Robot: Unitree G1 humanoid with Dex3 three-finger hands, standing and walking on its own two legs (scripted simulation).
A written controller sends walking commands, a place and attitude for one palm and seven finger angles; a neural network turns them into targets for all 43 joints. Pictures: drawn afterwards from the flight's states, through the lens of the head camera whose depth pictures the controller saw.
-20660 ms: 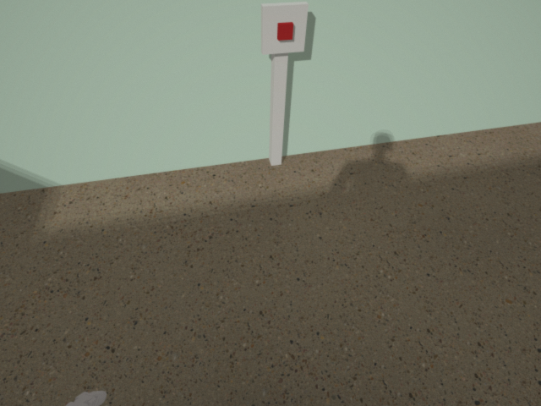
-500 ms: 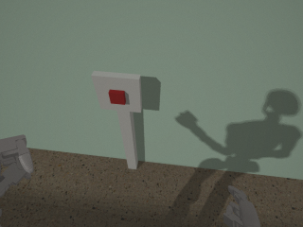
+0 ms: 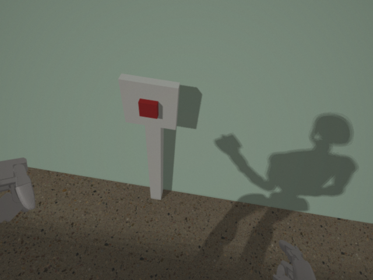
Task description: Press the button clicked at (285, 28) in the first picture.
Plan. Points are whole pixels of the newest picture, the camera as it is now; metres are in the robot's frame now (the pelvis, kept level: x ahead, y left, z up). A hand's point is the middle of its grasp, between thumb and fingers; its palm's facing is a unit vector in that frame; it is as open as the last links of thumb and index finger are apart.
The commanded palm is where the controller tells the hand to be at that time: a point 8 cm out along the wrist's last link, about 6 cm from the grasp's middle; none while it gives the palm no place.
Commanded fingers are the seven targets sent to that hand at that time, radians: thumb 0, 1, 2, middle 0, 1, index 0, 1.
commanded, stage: step back with the hand held close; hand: left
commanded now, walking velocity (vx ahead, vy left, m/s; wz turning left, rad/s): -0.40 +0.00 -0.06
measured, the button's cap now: (148, 108) +0.61 +0.15 -0.02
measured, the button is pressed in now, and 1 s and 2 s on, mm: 0 0 0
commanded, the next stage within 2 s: stop stepping back and stand still in 0.42 s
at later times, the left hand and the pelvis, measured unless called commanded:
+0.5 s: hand out of the picture +0.09 +0.19 +0.17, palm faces +0.25 -0.82 -0.51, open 3.1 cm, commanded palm +0.02 +0.24 +0.18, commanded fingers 0.00 0.90 0.90 -1.30 -1.50 -1.30 -1.50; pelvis -0.13 -0.03 +0.01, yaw -3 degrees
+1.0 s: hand out of the picture -0.07 +0.22 +0.17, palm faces +0.40 -0.82 -0.41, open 3.1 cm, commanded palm -0.13 +0.26 +0.18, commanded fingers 0.00 0.90 0.90 -1.30 -1.50 -1.30 -1.50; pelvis -0.26 -0.02 +0.00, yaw +0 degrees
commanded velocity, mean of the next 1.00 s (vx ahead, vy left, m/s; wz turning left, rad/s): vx -0.05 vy -0.01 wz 0.03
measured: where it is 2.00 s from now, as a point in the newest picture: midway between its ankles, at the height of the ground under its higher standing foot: outside the picture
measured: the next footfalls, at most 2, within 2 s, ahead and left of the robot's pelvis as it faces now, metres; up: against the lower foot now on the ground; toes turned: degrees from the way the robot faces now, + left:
right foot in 0.16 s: -0.11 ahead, -0.11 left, +0.00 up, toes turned -5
left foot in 0.48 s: -0.07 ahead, +0.07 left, +0.00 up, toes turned -2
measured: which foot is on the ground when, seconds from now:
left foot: down 0.00-0.26, up 0.28-0.46, down 0.48-0.68, up 0.70-0.84, down 0.86-1.00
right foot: up 0.00-0.14, down 0.16-1.00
